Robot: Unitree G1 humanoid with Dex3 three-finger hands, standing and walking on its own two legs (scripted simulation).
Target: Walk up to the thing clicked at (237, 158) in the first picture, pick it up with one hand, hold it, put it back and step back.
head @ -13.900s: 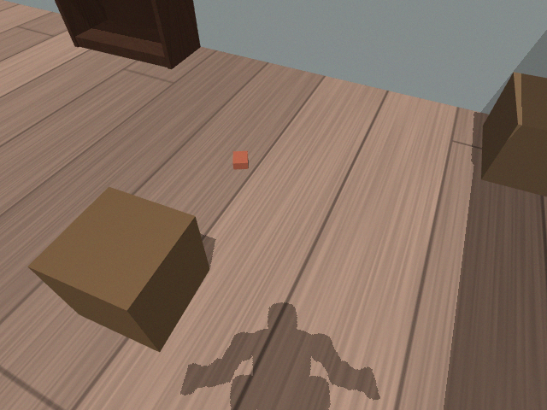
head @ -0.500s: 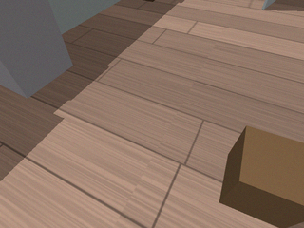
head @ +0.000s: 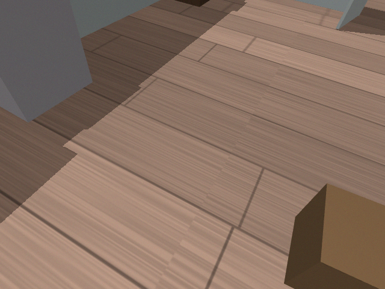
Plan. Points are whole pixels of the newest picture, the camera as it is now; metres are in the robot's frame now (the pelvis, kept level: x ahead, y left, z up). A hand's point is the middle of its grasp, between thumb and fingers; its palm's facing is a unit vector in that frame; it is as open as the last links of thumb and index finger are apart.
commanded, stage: walk up
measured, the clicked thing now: out of the picture +0.05 -1.47 -0.74
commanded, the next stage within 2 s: none
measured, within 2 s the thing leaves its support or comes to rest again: neither
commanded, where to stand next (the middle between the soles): +0.73 -0.05 m, yaw -1 degrees
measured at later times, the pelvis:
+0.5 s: pelvis +0.21 -0.05 +0.01, yaw -2 degrees
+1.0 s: pelvis +0.41 -0.02 +0.01, yaw -6 degrees
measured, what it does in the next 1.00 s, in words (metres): walks ahead: right foot, then left foot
